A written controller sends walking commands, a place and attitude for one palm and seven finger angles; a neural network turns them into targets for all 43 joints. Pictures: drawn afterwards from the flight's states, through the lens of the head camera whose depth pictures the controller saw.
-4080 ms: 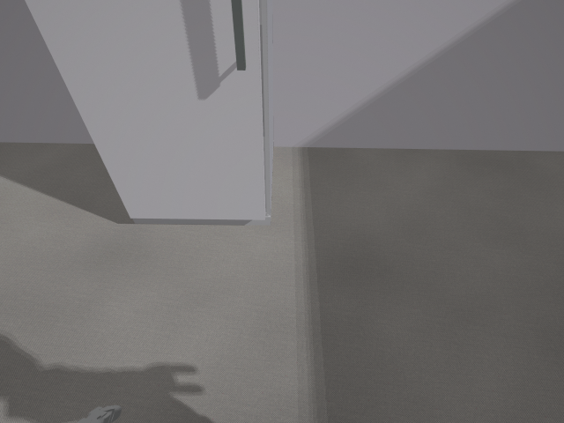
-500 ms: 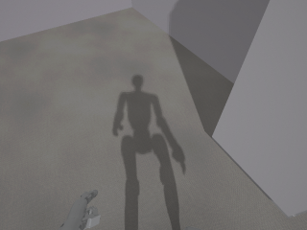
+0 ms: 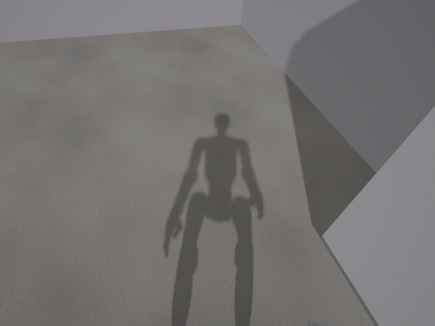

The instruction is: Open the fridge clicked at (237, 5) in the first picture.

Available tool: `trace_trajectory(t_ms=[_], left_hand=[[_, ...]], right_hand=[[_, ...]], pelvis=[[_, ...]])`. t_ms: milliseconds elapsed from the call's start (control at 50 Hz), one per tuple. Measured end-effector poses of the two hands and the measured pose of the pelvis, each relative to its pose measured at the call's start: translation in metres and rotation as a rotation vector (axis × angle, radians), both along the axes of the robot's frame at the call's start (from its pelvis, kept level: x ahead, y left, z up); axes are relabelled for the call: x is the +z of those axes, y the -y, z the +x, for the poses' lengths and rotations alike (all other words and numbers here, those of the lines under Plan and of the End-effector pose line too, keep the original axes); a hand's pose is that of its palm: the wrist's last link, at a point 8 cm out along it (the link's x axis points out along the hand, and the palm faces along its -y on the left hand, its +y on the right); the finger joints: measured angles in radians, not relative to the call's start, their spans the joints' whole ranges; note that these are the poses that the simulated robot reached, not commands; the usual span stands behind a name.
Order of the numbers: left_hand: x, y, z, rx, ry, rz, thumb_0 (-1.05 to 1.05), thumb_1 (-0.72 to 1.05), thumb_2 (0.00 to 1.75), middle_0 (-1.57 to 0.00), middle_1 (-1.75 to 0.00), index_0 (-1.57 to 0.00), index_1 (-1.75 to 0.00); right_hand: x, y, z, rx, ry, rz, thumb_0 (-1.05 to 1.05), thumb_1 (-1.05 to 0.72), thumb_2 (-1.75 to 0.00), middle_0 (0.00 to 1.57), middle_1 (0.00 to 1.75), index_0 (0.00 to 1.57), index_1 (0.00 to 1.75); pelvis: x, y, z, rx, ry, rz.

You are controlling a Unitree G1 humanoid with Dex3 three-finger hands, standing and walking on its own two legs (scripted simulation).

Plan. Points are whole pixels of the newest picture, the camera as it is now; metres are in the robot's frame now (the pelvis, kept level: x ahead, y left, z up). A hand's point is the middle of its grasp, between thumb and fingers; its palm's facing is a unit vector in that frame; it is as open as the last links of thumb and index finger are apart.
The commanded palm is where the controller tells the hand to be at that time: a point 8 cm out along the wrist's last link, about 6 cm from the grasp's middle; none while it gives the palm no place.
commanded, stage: turn to face it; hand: right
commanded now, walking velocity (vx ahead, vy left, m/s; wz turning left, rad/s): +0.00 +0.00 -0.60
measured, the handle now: out of the picture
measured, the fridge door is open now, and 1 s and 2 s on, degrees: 0 0 0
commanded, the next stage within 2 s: take the last steps up to it in 1.80 s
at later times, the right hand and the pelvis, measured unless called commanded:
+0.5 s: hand out of the picture +0.01 -0.27 -0.16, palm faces +0.31 +0.92 -0.25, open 7.4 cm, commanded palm none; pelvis -0.01 -0.04 +0.01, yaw -16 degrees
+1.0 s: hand out of the picture -0.07 -0.17 -0.14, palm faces +0.56 +0.78 -0.28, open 7.4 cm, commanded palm none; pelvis -0.02 +0.03 +0.01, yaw -35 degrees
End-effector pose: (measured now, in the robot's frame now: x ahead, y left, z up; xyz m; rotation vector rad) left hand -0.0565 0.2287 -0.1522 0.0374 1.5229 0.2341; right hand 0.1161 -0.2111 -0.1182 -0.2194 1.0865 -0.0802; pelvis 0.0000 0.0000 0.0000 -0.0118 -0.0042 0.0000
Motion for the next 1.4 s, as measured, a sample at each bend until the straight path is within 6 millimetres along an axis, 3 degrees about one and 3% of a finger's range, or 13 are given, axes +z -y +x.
trace_trajectory(t_ms=[100, 260, 380, 500, 620, 740, 860, 980, 1100, 1260, 1320, 1400], left_hand=[[0.006, 0.008, 0.036, -0.075, 0.059, 0.004, 0.01, 0.91, 0.89, -0.19, -0.30, -0.19, -0.30], [0.015, 0.025, 0.112, -0.245, 0.226, 0.097, 0.01, 0.91, 0.89, -0.19, -0.30, -0.20, -0.30], [0.036, 0.032, 0.139, -0.327, 0.268, 0.126, 0.01, 0.91, 0.89, -0.20, -0.30, -0.20, -0.30], [0.039, 0.036, 0.160, -0.398, 0.286, 0.105, 0.01, 0.91, 0.89, -0.20, -0.30, -0.20, -0.30], [0.031, 0.029, 0.175, -0.455, 0.294, 0.065, 0.01, 0.91, 0.89, -0.20, -0.30, -0.20, -0.30], [0.010, 0.008, 0.192, -0.516, 0.283, 0.013, 0.01, 0.91, 0.89, -0.20, -0.30, -0.20, -0.30], [0.011, -0.003, 0.215, -0.599, 0.271, -0.013, 0.01, 0.91, 0.89, -0.20, -0.30, -0.20, -0.30], [0.017, -0.001, 0.230, -0.693, 0.244, -0.005, 0.01, 0.91, 0.89, -0.19, -0.30, -0.20, -0.30], [0.020, 0.033, 0.247, -0.816, 0.231, 0.012, 0.01, 0.91, 0.89, -0.19, -0.30, -0.19, -0.30], [0.032, 0.123, 0.266, -0.991, 0.380, 0.002, 0.01, 0.91, 0.89, -0.19, -0.30, -0.20, -0.30], [0.043, 0.140, 0.260, -1.016, 0.410, 0.000, 0.01, 0.91, 0.89, -0.20, -0.30, -0.20, -0.30], [0.050, 0.151, 0.249, -1.045, 0.393, -0.001, 0.01, 0.91, 0.89, -0.20, -0.30, -0.20, -0.30]], right_hand=[[-0.009, 0.011, -0.017, -0.082, -0.015, 0.026, 0.00, -0.90, -0.90, 0.21, 0.30, 0.21, 0.30], [-0.046, 0.069, -0.073, -0.244, -0.107, 0.043, 0.00, -0.90, -0.90, 0.21, 0.30, 0.20, 0.30], [-0.028, 0.095, -0.108, -0.324, -0.159, 0.018, 0.00, -0.91, -0.90, 0.20, 0.30, 0.20, 0.30], [-0.012, 0.104, -0.127, -0.397, -0.138, -0.017, 0.00, -0.91, -0.90, 0.20, 0.30, 0.20, 0.30], [-0.003, 0.090, -0.130, -0.447, -0.095, -0.040, 0.00, -0.91, -0.90, 0.20, 0.30, 0.20, 0.30], [0.005, 0.057, -0.136, -0.500, -0.024, -0.071, 0.00, -0.91, -0.90, 0.20, 0.30, 0.20, 0.30], [0.017, 0.018, -0.175, -0.589, -0.059, -0.074, 0.00, -0.90, -0.90, 0.21, 0.30, 0.20, 0.30], [0.013, -0.006, -0.210, -0.674, -0.101, -0.041, 0.00, -0.90, -0.90, 0.21, 0.30, 0.20, 0.30], [-0.002, -0.020, -0.258, -0.778, -0.161, 0.014, 0.00, -0.90, -0.90, 0.21, 0.30, 0.20, 0.30], [-0.038, -0.007, -0.337, -0.926, -0.259, 0.079, 0.00, -0.90, -0.90, 0.21, 0.30, 0.20, 0.30], [-0.032, 0.006, -0.348, -0.954, -0.265, 0.076, 0.00, -0.91, -0.90, 0.21, 0.30, 0.20, 0.30], [-0.020, 0.027, -0.344, -0.977, -0.186, 0.050, 0.00, -0.91, -0.90, 0.20, 0.30, 0.20, 0.30]], pelvis=[[0.000, 0.007, -0.002, -0.066, -0.001, 0.011], [-0.017, 0.035, -0.009, -0.151, -0.008, 0.036], [0.000, 0.044, -0.012, -0.206, -0.023, 0.049], [0.007, 0.041, -0.013, -0.271, -0.024, 0.042], [0.005, 0.023, -0.015, -0.345, -0.018, 0.032], [-0.004, -0.008, -0.016, -0.427, -0.021, 0.009], [0.005, -0.027, -0.016, -0.513, -0.011, -0.013], [0.008, -0.032, -0.017, -0.603, -0.010, -0.020], [0.005, -0.023, -0.027, -0.685, -0.015, -0.005], [-0.011, 0.007, -0.051, -0.777, -0.018, 0.021], [-0.003, 0.014, -0.056, -0.803, -0.007, 0.044], [0.007, 0.020, -0.060, -0.844, 0.004, 0.057]])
